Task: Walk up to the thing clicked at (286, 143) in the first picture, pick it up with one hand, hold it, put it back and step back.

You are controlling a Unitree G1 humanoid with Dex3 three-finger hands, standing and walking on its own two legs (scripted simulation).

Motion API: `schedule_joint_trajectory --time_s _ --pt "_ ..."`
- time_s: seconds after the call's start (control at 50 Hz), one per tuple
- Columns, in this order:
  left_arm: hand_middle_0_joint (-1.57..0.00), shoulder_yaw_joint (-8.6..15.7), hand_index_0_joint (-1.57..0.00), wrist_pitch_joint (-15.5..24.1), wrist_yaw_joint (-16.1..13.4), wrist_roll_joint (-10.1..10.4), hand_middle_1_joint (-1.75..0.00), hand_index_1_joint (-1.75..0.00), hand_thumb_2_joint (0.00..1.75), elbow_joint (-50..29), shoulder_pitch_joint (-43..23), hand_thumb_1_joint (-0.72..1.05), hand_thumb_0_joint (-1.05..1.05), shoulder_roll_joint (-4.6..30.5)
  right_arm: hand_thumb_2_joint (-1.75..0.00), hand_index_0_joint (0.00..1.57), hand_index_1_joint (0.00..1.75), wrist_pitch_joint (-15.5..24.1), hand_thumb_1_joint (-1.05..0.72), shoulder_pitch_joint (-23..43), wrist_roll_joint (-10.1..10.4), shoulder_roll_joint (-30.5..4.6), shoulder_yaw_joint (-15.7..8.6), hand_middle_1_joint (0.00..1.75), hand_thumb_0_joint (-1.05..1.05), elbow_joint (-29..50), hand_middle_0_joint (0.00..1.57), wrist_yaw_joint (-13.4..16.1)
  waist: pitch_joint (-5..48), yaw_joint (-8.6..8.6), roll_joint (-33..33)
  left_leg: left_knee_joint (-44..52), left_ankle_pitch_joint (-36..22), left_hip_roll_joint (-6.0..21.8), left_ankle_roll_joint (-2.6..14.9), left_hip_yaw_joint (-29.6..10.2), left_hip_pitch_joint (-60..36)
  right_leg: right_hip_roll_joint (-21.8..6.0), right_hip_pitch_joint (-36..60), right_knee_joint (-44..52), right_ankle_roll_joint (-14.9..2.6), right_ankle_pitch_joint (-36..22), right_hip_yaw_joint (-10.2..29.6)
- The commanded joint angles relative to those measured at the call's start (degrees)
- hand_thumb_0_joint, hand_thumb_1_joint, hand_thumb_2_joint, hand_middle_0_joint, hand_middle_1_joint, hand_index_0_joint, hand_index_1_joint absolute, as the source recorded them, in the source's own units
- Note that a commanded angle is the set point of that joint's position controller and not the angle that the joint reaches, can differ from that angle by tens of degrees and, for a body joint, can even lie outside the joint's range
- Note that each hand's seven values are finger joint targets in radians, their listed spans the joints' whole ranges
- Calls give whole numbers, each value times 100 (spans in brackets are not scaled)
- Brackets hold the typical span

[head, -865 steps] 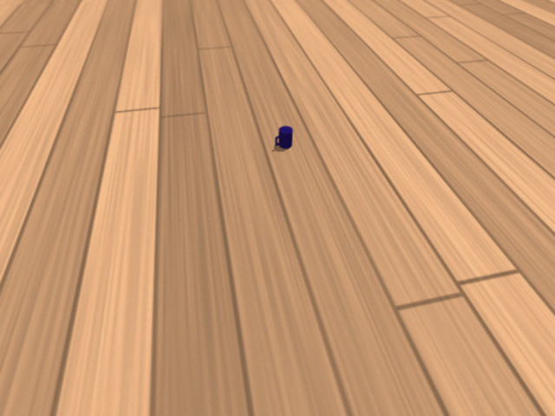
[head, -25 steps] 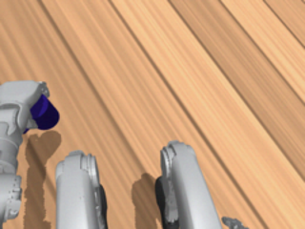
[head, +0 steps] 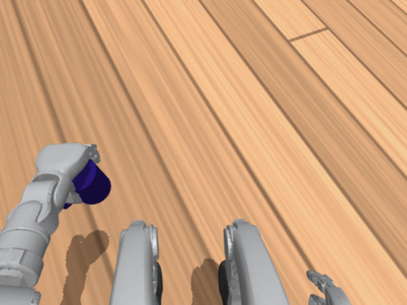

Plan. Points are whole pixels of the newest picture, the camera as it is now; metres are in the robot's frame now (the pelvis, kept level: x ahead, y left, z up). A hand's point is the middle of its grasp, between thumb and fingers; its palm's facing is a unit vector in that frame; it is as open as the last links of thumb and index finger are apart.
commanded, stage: lift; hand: left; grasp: from above
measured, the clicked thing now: (79, 186) +0.39 +0.27 -0.15
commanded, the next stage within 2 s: hold in 0.88 s
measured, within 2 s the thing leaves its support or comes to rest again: neither
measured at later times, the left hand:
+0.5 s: hand (33, 164) +0.35 +0.25 +0.08, palm faces -0.47 -0.07 -0.88, open 10.5 cm
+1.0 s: hand (11, 123) +0.37 +0.24 +0.16, palm faces -0.47 -0.08 -0.88, open 10.5 cm
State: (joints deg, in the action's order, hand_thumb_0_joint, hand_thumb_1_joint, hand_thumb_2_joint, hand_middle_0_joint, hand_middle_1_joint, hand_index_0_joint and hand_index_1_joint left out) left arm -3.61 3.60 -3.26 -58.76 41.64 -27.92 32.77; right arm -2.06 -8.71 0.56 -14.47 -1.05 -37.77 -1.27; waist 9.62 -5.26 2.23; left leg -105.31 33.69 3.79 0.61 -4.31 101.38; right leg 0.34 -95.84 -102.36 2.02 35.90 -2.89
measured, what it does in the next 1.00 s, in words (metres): rises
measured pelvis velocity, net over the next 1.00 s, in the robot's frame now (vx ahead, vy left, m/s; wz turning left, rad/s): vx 0.07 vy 0.01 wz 0.04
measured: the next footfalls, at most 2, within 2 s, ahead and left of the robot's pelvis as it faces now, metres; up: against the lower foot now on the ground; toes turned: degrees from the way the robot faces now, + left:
none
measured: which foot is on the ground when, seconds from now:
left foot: down 0.00-1.00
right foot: down 0.00-1.00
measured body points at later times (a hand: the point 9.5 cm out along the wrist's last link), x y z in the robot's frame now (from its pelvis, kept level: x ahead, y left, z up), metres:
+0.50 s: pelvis +0.04 +0.00 +0.17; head +0.11 +0.02 +0.61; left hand +0.37 +0.25 +0.13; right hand +0.14 -0.26 +0.05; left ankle +0.10 +0.12 -0.47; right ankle +0.09 -0.14 -0.47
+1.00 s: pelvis +0.07 +0.01 +0.23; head +0.11 +0.01 +0.68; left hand +0.39 +0.25 +0.21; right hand +0.17 -0.25 +0.11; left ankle +0.10 +0.12 -0.47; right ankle +0.09 -0.14 -0.47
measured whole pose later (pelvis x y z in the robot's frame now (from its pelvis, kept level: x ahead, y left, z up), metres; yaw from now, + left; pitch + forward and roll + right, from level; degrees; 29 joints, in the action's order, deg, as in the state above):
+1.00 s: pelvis +0.07 +0.01 +0.23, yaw +3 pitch +9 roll -1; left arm -10.7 1.3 -5.8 -58.3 46.9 -17.5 22.8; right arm -0.4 -14.9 2.2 -14.0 -1.9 -41.4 2.4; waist 4.2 -3.1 1.8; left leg -46.1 20.0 2.6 0.5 2.3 35.1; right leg -1.0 -32.2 -43.9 2.1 20.7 0.8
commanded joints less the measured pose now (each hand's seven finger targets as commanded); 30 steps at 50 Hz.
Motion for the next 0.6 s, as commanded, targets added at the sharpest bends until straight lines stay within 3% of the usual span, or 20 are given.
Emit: schedule_joint_trajectory --time_s 0.0,0.04,0.06,0.18,0.2,0.26,0.36,0.38,0.44,0.58 --pt "-117 548 -113 -79 -252 153 -61 -65 94 -1594 -1435 74 0 1324 -91 20 30 123 -91 -575 50 -1024 -418 30 0 385 20 222 3299 36 829 2257 -293 -191 40 45 -3687 204 1886 1996 -334 -661 -84" --pt "-119 476 -115 -94 -295 146 -59 -64 94 -1684 -1347 76 0 1246 -91 20 30 147 -91 -538 67 -964 -381 30 0 348 20 282 3148 13 838 2483 -386 -203 30 96 -3961 201 2179 2262 -334 -734 -32" --pt "-119 575 -115 -97 -313 162 -59 -64 95 -1723 -1293 76 0 1322 -91 20 30 162 -91 -517 78 -965 -383 30 0 328 20 315 3079 36 776 2653 -369 -193 27 80 -4099 194 2338 2408 -325 -718 -16" --pt "-118 220 -114 -107 -398 84 -61 -66 97 -1282 -1150 75 0 856 -91 20 30 260 -91 -530 129 -859 -335 30 0 214 20 460 2304 -19 546 3481 -460 -214 14 154 -4755 201 3092 3321 -327 -765 78" --pt "-117 306 -112 -117 -432 98 -61 -66 97 -1141 -1042 75 0 900 -91 20 30 281 -90 -530 138 -875 -341 30 0 197 20 469 2218 19 489 3634 -448 -213 7 144 -4873 200 3253 3461 -330 -731 95" --pt "-118 157 -113 -122 -449 102 -62 -67 100 -836 -909 75 0 692 -90 20 30 352 -90 -493 140 -854 -337 30 0 186 20 491 1842 52 408 4105 -244 -199 -11 89 -5101 192 3562 3846 -312 -604 116" --pt "-116 -54 -111 -66 -460 67 -62 -67 97 -757 -864 73 0 457 -91 20 30 427 -91 -591 162 -798 -350 30 0 181 20 512 1834 93 378 4572 -819 -267 -28 210 -5727 212 4281 4434 -324 -1064 184" --pt "-115 -112 -111 -56 -487 81 -63 -67 95 -712 -972 73 0 386 -91 20 30 444 -91 -600 154 -788 -329 30 0 195 20 511 1744 35 337 4672 -842 -269 -23 220 -5816 212 4384 4536 -314 -1102 176" --pt "-115 -7 -110 -68 -621 22 -64 -69 98 -585 -1060 71 0 499 -91 20 30 456 -91 -676 139 -818 -336 30 0 150 20 512 1687 87 342 4935 -1132 -297 -28 297 -6156 203 4752 4812 -297 -1367 176" --pt "-115 -16 -110 -224 -807 -58 -63 -69 102 -515 -926 71 0 428 -90 20 30 397 -90 -710 111 -838 -356 30 0 148 20 458 1569 176 301 5572 -1655 -331 -57 356 -6946 178 5491 5456 -272 -1813 191"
